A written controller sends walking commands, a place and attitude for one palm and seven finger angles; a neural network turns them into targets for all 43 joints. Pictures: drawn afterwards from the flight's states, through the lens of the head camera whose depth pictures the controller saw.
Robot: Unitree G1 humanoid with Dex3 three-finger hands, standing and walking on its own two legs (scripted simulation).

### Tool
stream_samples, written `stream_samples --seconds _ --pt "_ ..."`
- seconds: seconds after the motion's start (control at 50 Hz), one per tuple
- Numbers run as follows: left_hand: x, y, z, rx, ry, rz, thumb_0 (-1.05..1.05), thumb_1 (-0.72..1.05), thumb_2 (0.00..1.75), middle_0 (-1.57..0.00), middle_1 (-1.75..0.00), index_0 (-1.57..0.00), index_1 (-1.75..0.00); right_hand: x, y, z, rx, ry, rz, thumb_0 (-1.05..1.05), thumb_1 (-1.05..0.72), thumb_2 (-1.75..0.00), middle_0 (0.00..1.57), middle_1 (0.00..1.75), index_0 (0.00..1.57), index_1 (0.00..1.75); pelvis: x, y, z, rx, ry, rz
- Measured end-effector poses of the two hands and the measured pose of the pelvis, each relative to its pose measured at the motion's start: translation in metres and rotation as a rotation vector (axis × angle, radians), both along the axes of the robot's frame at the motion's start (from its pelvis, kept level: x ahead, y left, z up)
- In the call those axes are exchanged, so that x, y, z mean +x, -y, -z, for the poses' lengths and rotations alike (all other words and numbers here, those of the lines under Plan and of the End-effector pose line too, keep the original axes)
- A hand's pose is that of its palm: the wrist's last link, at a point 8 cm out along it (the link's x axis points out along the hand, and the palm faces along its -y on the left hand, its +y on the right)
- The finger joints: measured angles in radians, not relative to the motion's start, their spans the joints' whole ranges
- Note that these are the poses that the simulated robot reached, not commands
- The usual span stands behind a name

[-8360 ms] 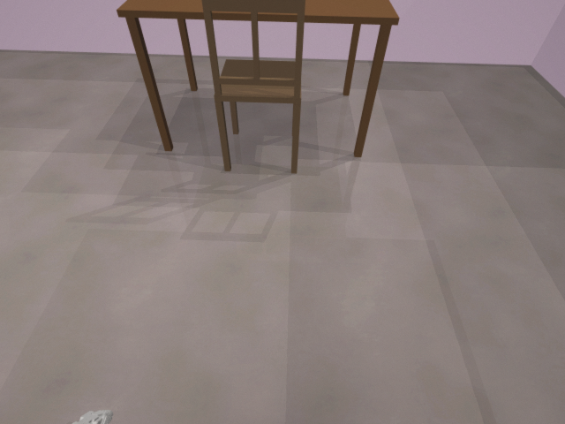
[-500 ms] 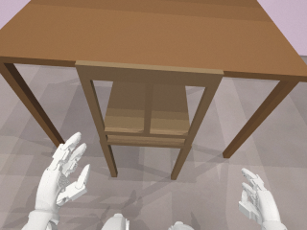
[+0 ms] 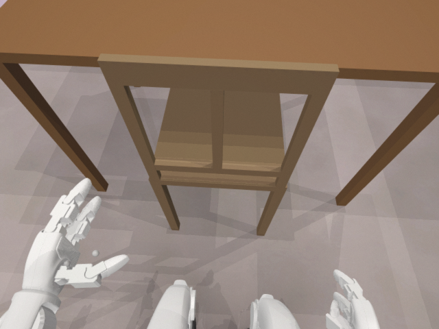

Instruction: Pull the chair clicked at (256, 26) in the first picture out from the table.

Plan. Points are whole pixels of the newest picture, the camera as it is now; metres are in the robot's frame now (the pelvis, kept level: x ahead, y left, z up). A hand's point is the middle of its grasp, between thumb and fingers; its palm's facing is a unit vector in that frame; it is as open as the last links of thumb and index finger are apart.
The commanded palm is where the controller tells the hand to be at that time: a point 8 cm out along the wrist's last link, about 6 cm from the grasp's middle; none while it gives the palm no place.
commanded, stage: raise the hand toward the chair's back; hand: left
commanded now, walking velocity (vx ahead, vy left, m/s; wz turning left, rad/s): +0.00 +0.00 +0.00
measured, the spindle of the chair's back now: (217, 133) +0.51 +0.04 +0.00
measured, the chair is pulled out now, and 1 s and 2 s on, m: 0.00 0.00 0.00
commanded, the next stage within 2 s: aim the fingers beside a spindle in 1.24 s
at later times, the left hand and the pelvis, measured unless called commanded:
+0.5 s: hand (68, 251) +0.23 +0.24 +0.06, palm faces +0.02 -1.00 -0.06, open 16.6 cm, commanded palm +0.21 +0.29 +0.06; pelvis +0.00 +0.04 +0.01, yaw +1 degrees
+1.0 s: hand (73, 234) +0.25 +0.24 +0.06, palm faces +0.00 -1.00 -0.06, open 16.9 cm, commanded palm +0.23 +0.29 +0.07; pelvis +0.01 +0.03 +0.01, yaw +0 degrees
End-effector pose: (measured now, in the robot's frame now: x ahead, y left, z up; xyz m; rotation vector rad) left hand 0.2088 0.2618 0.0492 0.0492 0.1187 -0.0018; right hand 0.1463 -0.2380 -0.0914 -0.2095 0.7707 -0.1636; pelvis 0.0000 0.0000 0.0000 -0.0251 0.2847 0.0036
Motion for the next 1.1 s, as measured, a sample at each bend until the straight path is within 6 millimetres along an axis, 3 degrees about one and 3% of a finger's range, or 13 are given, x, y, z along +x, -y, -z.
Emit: stream_samples --seconds 0.08,0.18,0.4,0.56,0.8,1.1 --pt "-0.003 -0.005 -0.002 0.006 0.027 -0.007 0.0 0.01 0.52 -0.12 -0.16 -0.11 -0.16 -0.007 0.009 -0.01 -0.051 0.003 0.014 0.02 -0.9 -0.9 0.2 0.3 0.2 0.3 -0.001 -0.009 -0.002 -0.005 0.0 0.004" --pt "-0.006 -0.01 0.002 0.0 0.046 -0.002 0.0 -0.11 0.47 -0.1 -0.14 -0.1 -0.14 0.003 0.007 -0.021 -0.099 0.042 -0.006 0.02 -0.91 -0.9 0.2 0.3 0.2 0.3 -0.002 -0.019 -0.001 -0.018 -0.001 0.001" --pt "-0.005 -0.028 -0.006 0.003 0.07 -0.017 -0.01 -0.37 0.36 -0.08 -0.1 -0.07 -0.1 0.045 -0.042 -0.041 -0.064 0.144 -0.121 0.01 -0.9 -0.9 0.2 0.3 0.2 0.3 -0.002 -0.032 -0.006 -0.046 0.017 -0.019" --pt "0.001 -0.039 -0.012 0.006 0.065 -0.017 -0.01 -0.47 0.32 -0.07 -0.08 -0.06 -0.09 0.054 -0.064 -0.044 -0.035 0.147 -0.176 0.01 -0.9 -0.9 0.21 0.3 0.2 0.3 0.001 -0.037 -0.011 -0.053 0.023 -0.028" --pt "0.019 -0.045 -0.017 0.008 0.068 -0.005 -0.01 -0.5 0.3 -0.07 -0.08 -0.06 -0.08 0.035 -0.04 -0.041 -0.071 0.078 -0.135 0.01 -0.9 -0.9 0.21 0.3 0.2 0.3 0.007 -0.034 -0.014 -0.051 0.022 -0.025" --pt "0.02 -0.028 -0.018 0.012 0.072 -0.008 -0.01 -0.5 0.3 -0.07 -0.08 -0.06 -0.08 0.027 -0.018 -0.038 -0.069 0.079 -0.101 0.01 -0.9 -0.9 0.2 0.3 0.2 0.3 0.006 -0.022 -0.013 -0.033 0.021 -0.014"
